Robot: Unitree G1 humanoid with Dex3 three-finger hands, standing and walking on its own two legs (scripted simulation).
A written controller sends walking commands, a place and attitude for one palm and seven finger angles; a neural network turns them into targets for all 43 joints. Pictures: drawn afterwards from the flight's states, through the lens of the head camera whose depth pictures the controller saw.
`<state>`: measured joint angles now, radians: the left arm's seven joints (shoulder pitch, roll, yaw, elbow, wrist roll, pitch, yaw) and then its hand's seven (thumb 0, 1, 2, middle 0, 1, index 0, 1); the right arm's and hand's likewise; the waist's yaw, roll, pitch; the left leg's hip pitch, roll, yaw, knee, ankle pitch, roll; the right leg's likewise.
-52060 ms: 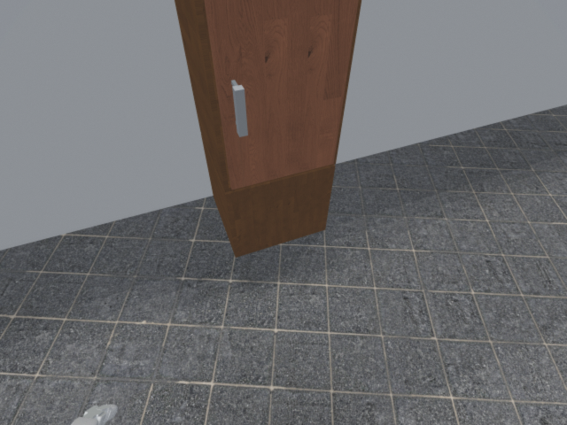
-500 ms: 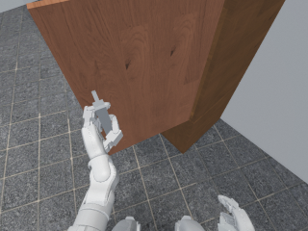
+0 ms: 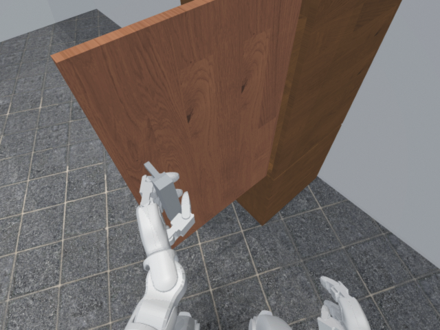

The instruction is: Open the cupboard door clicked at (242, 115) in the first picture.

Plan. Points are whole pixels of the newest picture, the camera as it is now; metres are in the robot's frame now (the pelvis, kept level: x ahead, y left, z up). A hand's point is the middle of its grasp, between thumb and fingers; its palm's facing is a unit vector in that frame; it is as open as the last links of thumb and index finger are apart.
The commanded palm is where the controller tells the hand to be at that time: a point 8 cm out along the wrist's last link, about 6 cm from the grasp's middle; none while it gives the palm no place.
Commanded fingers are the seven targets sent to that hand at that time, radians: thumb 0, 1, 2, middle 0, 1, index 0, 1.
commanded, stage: open thumb and fingers to let go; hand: left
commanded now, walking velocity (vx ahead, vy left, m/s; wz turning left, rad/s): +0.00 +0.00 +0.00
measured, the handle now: (163, 193) +0.35 +0.12 +0.04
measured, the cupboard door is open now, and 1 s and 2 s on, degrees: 89 90 91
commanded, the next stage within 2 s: slide the hand sideways off the handle in 0.68 s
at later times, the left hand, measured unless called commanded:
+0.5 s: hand (179, 216) +0.31 +0.09 +0.04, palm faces +0.33 -0.94 +0.00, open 14.0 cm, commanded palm +0.26 +0.13 +0.04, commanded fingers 0.00 -0.50 0.30 -0.21 -0.65 -0.21 -0.65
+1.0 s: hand (173, 236) +0.27 +0.09 +0.04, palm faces -0.17 -0.98 -0.07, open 16.3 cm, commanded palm +0.25 +0.13 +0.04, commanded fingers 0.00 -0.50 0.30 -0.15 -0.30 -0.15 -0.30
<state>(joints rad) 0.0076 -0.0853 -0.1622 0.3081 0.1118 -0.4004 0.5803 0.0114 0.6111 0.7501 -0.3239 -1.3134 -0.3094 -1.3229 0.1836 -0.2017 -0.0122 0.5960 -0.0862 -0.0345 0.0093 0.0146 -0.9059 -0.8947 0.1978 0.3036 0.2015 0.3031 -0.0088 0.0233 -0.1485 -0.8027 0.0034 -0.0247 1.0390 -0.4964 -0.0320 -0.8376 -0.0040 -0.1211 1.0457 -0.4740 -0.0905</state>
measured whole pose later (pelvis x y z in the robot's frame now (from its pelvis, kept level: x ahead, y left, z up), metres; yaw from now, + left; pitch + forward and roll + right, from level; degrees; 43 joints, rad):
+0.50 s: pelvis +0.00 +0.01 +0.00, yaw +0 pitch +15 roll +1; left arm 0.02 -0.09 -0.17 0.30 0.08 -0.41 0.54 0.00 -0.43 0.33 -0.28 -1.05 -0.28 -1.06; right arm 0.19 -0.20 -0.01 0.59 -0.08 -0.03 0.02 0.01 -0.91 -0.89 0.20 0.30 0.20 0.30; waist 0.00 0.03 -0.15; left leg -0.81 0.00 -0.01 1.05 -0.50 -0.01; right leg -0.84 -0.01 -0.11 1.05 -0.47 -0.07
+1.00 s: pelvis -0.01 +0.03 +0.00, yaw +0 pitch +13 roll -1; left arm 0.04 0.11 -0.21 0.24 -0.06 -0.39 0.03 -0.01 -0.50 0.30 -0.21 -0.38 -0.12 -0.39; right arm 0.23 -0.23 0.01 0.53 -0.02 -0.05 -0.01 0.02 -0.90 -0.89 0.20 0.30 0.20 0.30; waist 0.01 0.06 -0.12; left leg -0.81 -0.01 -0.01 1.09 -0.51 0.01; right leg -0.83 -0.02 -0.11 1.06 -0.46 -0.05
